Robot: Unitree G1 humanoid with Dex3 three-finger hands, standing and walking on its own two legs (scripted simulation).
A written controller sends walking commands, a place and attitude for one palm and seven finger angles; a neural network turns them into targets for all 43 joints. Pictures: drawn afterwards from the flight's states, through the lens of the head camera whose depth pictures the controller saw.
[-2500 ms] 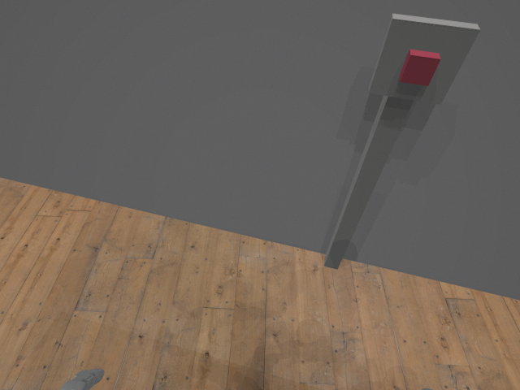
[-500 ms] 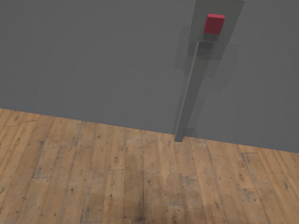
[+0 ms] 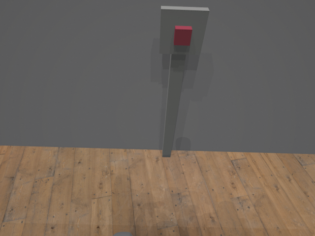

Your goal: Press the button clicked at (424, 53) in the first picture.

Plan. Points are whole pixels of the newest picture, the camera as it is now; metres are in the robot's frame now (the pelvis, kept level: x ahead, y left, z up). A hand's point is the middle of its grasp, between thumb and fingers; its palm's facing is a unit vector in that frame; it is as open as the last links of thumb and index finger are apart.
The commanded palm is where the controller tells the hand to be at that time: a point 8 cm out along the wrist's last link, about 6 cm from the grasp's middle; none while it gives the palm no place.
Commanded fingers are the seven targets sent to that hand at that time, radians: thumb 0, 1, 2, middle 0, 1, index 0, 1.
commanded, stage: take the last steps up to it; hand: left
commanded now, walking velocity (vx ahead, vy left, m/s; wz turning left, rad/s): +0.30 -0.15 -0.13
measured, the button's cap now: (182, 35) +0.74 -0.02 +0.16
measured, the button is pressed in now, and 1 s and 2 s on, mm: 0 0 0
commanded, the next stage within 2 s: come to a stop and stand still in 0.58 s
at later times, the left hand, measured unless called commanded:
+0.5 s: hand (94, 217) +0.20 +0.22 -0.19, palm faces -0.09 -0.98 -0.15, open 7.4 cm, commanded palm none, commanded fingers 0.00 0.90 0.90 -0.20 -0.30 -0.20 -0.30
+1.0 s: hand (140, 159) +0.40 +0.10 -0.15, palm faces -0.06 -0.96 -0.27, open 7.3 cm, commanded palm none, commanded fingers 0.00 0.90 0.90 -0.20 -0.30 -0.20 -0.30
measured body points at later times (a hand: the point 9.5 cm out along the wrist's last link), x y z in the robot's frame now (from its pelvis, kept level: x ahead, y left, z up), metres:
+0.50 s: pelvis +0.15 +0.02 +0.00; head +0.17 +0.07 +0.45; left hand +0.21 +0.27 -0.17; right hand +0.04 -0.18 -0.13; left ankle +0.08 +0.12 -0.74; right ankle +0.19 -0.16 -0.64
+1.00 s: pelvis +0.28 -0.07 +0.00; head +0.31 -0.11 +0.44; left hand +0.40 +0.15 -0.13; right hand +0.31 -0.32 -0.17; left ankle +0.28 +0.07 -0.64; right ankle +0.31 -0.15 -0.74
